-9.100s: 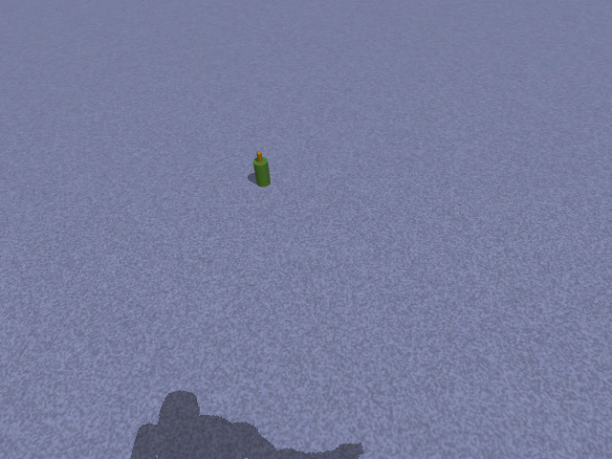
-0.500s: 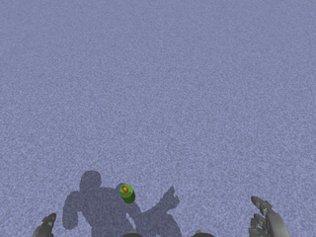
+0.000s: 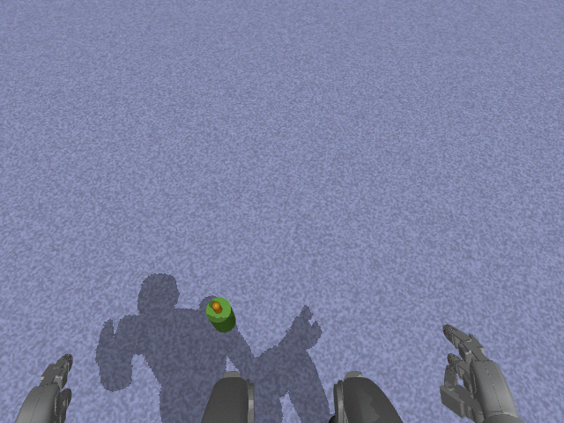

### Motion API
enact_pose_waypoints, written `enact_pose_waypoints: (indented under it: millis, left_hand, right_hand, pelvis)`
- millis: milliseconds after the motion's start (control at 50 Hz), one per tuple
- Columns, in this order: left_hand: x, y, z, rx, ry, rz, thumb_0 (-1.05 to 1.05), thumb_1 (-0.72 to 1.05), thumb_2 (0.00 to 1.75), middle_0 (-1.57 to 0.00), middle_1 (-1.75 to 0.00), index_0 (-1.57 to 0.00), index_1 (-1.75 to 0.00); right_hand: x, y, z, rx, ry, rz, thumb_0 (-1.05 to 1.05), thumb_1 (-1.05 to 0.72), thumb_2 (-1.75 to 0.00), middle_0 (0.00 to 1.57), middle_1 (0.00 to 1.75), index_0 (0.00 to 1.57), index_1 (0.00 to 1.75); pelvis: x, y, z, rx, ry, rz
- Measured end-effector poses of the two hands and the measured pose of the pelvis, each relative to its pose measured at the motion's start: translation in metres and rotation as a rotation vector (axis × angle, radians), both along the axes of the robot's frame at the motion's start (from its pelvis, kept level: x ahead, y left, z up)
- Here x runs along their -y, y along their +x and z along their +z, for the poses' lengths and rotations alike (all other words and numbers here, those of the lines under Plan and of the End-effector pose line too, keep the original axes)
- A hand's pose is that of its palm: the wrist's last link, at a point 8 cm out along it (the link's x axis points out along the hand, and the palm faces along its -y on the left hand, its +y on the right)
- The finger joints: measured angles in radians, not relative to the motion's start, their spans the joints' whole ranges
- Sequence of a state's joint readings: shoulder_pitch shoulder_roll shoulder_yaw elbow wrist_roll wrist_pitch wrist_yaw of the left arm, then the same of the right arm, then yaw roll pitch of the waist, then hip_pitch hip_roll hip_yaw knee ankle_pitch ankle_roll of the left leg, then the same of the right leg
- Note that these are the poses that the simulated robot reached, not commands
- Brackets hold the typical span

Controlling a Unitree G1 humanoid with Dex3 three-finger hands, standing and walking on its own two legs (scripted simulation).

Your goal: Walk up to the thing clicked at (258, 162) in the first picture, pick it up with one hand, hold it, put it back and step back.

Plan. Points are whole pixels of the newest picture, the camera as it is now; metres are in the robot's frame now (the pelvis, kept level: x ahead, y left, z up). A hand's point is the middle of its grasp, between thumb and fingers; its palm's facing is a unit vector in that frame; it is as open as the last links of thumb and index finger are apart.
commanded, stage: go down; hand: left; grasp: from the side
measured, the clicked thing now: (220, 313) +0.42 +0.19 -0.57
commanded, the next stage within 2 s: approach in 1.80 s
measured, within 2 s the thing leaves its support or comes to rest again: neither
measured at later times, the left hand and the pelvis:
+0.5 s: hand (99, 343) +0.28 +0.34 -0.20, palm faces +0.12 -0.97 -0.21, open 17.2 cm; pelvis -0.05 +0.00 -0.14, yaw -2 degrees
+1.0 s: hand (103, 324) +0.32 +0.36 -0.24, palm faces +0.08 -0.99 -0.15, open 17.2 cm; pelvis -0.07 +0.00 -0.22, yaw -4 degrees
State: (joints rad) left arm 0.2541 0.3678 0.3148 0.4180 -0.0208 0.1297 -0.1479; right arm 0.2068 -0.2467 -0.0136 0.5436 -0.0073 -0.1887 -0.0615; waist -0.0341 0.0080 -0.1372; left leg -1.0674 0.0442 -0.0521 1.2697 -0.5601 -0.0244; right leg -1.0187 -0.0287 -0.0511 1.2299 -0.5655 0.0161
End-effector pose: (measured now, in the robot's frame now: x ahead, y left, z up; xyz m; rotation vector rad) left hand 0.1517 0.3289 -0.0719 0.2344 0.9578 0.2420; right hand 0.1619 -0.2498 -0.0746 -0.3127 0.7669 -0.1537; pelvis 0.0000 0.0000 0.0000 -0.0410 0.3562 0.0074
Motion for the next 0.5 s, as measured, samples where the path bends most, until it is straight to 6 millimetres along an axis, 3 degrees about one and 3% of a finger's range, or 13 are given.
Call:
enact_pose_waypoints:
  millis: [60,260,500]
  left_hand:
    - [-0.011,0.014,-0.019,0.07,-0.008,-0.004,-0.01,-0.53,0.07,-0.07,-0.08,-0.06,-0.08]
    - [-0.027,0.092,-0.066,0.374,-0.036,-0.127,-0.01,-0.53,0.09,-0.06,-0.11,-0.06,-0.11]
    - [-0.056,0.101,-0.104,0.487,-0.035,-0.106,-0.01,-0.51,0.11,-0.05,-0.12,-0.05,-0.12]
  right_hand:
    - [0.004,-0.003,-0.019,-0.001,-0.017,0.02,0.01,-0.92,-0.9,0.2,0.3,0.2,0.3]
    - [0.016,-0.024,-0.102,-0.099,-0.051,0.02,0.01,-0.92,-0.9,0.2,0.3,0.2,0.3]
    - [0.018,-0.066,-0.173,-0.268,-0.036,0.033,0.01,-0.9,-0.9,0.2,0.29,0.21,0.3]
  pelvis:
    - [0.001,-0.008,-0.019,-0.039,0.001,-0.003]
    - [-0.001,-0.029,-0.091,-0.148,-0.008,-0.019]
    - [0.002,-0.045,-0.142,-0.209,-0.011,-0.028]
